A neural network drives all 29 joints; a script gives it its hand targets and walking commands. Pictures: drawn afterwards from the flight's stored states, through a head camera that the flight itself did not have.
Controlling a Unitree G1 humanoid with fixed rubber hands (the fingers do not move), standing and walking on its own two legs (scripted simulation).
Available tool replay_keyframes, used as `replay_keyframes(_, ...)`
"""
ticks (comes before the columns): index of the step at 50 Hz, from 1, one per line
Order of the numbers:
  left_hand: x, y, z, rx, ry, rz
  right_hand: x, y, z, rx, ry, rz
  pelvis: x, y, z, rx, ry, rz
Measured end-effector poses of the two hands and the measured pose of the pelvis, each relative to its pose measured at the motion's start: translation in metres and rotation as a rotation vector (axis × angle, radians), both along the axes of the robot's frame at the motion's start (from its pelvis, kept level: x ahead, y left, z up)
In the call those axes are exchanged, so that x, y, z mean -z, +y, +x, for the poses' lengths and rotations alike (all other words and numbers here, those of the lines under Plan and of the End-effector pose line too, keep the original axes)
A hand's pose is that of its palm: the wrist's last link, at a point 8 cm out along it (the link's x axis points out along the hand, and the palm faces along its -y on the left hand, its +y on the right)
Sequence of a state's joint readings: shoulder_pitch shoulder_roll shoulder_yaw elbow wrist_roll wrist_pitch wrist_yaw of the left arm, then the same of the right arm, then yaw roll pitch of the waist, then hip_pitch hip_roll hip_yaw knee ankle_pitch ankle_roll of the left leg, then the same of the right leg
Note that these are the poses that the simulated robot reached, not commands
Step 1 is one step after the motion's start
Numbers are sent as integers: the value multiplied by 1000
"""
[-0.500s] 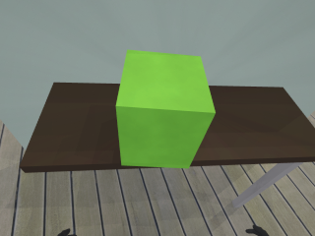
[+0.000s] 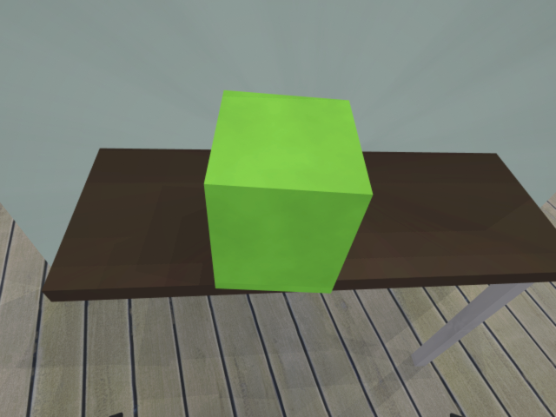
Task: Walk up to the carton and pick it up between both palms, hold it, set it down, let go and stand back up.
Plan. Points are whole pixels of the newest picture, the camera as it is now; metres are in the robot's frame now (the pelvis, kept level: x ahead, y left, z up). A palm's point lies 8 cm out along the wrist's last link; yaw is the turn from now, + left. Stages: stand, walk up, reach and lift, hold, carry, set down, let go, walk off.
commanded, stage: stand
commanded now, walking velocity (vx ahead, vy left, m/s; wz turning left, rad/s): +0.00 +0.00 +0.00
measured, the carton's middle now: (280, 197) +0.45 -0.03 +0.07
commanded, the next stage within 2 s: none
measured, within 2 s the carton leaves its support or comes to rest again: neither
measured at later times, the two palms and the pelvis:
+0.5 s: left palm out of the picture +0.10 +0.24 -0.12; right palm out of the picture +0.06 -0.30 -0.08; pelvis -0.01 -0.01 +0.01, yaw +0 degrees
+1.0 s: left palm out of the picture +0.09 +0.24 -0.12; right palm out of the picture +0.04 -0.30 -0.08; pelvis -0.02 -0.01 +0.01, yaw +0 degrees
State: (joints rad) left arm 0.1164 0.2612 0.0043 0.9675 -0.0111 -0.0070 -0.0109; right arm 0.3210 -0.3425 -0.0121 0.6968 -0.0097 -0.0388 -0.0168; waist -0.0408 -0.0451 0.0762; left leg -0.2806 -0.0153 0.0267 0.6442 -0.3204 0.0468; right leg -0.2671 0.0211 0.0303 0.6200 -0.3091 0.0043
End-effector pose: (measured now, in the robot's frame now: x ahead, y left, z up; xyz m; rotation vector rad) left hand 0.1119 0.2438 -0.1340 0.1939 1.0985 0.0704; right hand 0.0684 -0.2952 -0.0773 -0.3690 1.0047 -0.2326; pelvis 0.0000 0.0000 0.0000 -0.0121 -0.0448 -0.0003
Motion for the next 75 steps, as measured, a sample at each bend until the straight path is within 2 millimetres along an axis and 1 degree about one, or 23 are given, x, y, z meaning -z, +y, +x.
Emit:
replay_keyframes(26,-12,-2,-10,-5,-11,16,2,-5,-14,11,7,21,-6,-6,-10,-1,9,8)
replay_keyframes(44,-14,-4,-19,-6,3,22,5,-8,-25,18,35,33,-9,-9,-15,-1,14,13)
replay_keyframes(75,-16,-4,-19,-8,1,22,5,-8,-26,20,35,37,-10,-9,-15,-1,18,13)
